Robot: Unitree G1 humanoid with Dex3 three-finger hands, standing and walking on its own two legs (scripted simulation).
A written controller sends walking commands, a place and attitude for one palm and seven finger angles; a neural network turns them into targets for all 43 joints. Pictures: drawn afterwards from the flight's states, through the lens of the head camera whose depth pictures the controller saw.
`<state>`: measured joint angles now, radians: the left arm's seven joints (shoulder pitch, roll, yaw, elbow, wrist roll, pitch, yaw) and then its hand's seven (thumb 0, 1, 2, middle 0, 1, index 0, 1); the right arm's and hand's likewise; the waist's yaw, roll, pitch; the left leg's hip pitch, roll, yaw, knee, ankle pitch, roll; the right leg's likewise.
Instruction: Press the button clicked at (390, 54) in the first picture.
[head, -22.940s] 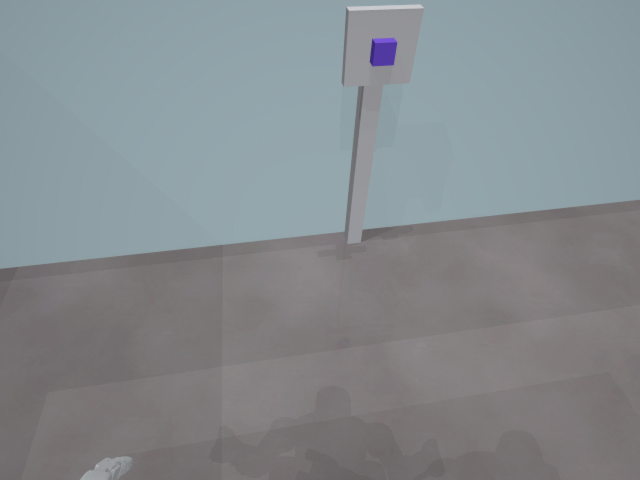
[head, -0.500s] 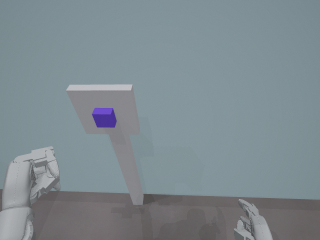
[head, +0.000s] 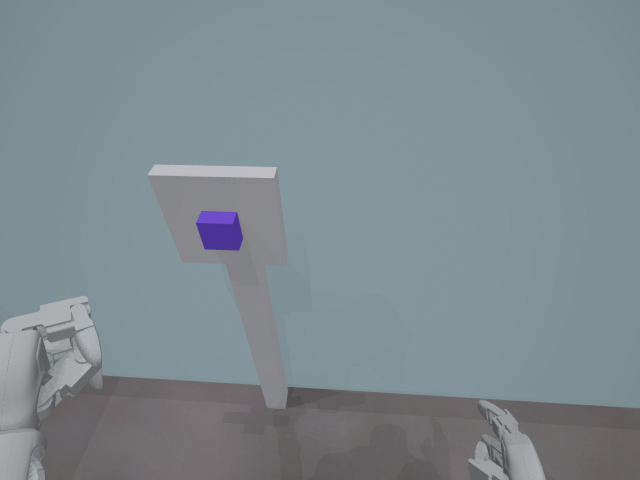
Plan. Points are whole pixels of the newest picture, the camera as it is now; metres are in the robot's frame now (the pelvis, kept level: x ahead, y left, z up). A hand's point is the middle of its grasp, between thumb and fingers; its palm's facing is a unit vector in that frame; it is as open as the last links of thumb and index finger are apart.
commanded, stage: step back with the hand held close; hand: left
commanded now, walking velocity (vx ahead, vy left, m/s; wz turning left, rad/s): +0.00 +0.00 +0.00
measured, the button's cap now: (221, 229) +0.47 +0.23 +0.05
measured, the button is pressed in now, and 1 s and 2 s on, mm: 0 0 0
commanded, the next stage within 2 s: stop stepping back and stand still in 1.28 s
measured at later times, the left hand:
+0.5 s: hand (74, 373) +0.16 +0.25 +0.15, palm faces +0.27 -0.83 -0.49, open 3.1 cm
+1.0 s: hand out of the picture +0.06 +0.27 +0.16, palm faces +0.44 -0.81 -0.40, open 3.1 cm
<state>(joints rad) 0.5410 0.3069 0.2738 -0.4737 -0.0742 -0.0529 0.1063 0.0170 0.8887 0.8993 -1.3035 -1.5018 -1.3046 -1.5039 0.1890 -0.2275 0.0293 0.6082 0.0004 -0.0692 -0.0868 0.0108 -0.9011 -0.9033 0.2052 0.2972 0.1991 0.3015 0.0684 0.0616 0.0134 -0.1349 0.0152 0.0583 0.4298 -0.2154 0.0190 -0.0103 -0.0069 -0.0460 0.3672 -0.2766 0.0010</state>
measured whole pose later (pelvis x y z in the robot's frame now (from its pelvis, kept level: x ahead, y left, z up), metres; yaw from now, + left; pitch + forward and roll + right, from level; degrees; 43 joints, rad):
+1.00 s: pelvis -0.11 +0.03 -0.02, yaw +2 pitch -1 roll -1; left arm 0.62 0.35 0.36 -0.64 -0.03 -0.22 0.15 0.01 0.88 0.90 -1.31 -1.50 -1.31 -1.50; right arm 0.21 -0.22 0.00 0.60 -0.01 -0.04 -0.06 0.01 -0.90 -0.90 0.21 0.30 0.20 0.30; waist 0.03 -0.01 0.02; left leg -0.45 -0.02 0.02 0.78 -0.37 0.01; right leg -0.35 0.00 0.03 0.56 -0.20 0.03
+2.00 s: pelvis -0.30 +0.02 +0.00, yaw -2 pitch -1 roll +1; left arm 0.65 0.36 0.34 -0.55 -0.03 -0.19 0.15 0.01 0.89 0.90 -1.31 -1.50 -1.31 -1.50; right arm 0.26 -0.18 0.03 0.64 -0.01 -0.07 -0.05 0.01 -0.90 -0.90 0.21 0.30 0.20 0.30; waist 0.01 -0.01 -0.06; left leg -0.46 -0.02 0.01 0.90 -0.35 0.01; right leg -0.19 0.03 -0.04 0.44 -0.24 -0.06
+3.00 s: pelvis -0.31 +0.06 -0.01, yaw +1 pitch -1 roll -1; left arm 0.32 0.22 0.02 0.88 0.02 0.05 0.03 0.02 0.90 0.90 -0.90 -1.14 -0.92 -1.12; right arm 0.25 -0.22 0.01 0.94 -0.03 0.04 0.00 0.01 -0.90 -0.90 0.20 0.30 0.20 0.30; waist 0.00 -0.04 0.06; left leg -0.29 0.01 0.05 0.53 -0.21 0.03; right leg -0.22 -0.02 -0.07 0.51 -0.26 0.00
